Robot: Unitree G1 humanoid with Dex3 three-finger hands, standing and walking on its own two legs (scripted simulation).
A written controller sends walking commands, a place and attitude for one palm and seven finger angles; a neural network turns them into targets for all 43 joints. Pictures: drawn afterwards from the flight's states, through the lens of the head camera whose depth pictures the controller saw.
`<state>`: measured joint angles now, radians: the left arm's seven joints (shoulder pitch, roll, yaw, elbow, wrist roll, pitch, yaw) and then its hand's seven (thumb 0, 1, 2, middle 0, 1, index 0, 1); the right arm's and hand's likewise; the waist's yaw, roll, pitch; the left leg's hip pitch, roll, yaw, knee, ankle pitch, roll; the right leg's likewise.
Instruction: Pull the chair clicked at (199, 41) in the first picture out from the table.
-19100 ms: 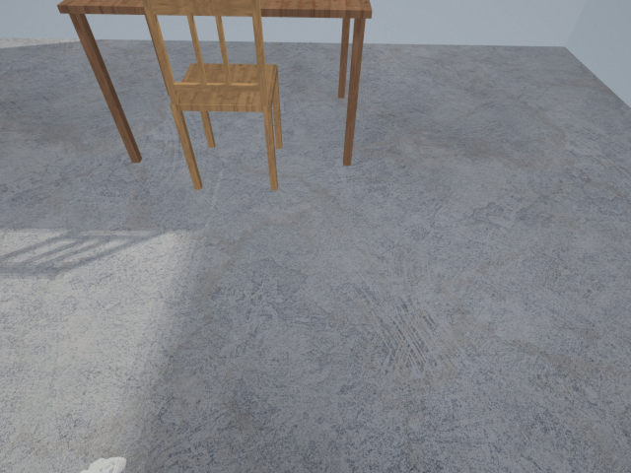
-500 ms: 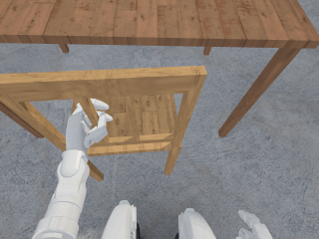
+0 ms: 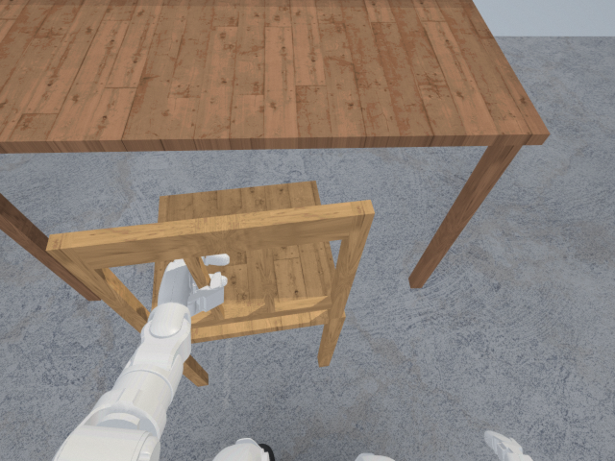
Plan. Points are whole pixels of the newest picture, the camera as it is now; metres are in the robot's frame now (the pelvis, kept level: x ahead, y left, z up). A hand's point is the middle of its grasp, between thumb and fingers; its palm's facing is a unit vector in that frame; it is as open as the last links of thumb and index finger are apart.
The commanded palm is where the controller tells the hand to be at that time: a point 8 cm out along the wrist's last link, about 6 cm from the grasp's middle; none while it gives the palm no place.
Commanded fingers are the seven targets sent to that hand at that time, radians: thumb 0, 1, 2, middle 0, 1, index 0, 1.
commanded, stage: step backward, pulling the chair out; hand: left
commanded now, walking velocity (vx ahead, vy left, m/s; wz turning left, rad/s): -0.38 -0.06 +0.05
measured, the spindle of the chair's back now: (207, 288) +0.37 +0.16 -0.10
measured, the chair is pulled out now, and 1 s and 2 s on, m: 0.06 0.20 0.37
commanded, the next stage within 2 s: none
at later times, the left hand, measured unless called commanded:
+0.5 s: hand (213, 353) +0.26 +0.13 -0.07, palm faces +0.04 -0.99 -0.16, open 4.9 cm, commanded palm +0.25 +0.18 -0.06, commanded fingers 0.00 0.90 0.90 -0.50 -1.45 -0.50 -1.45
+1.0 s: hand (216, 383) +0.22 +0.12 -0.06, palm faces +0.04 -0.99 -0.16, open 5.0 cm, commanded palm +0.21 +0.17 -0.07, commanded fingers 0.00 0.90 0.90 -0.50 -1.45 -0.50 -1.45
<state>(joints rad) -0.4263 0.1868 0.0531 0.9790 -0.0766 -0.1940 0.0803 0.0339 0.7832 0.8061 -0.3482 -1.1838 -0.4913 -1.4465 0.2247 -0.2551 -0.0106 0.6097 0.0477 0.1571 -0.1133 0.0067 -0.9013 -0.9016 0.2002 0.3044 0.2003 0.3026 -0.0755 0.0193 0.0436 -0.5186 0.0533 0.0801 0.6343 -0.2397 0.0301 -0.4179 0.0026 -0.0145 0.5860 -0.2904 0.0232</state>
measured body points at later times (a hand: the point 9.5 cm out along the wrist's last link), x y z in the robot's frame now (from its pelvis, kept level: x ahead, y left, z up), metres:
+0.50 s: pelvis -0.06 +0.00 +0.00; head -0.01 -0.01 +0.44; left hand +0.26 +0.18 -0.05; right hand +0.03 -0.27 -0.13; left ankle +0.05 +0.10 -0.73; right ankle +0.00 -0.14 -0.72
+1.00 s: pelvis -0.11 +0.00 +0.00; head -0.03 -0.01 +0.44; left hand +0.22 +0.17 -0.05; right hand -0.01 -0.29 -0.13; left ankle -0.19 +0.14 -0.73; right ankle +0.00 -0.14 -0.73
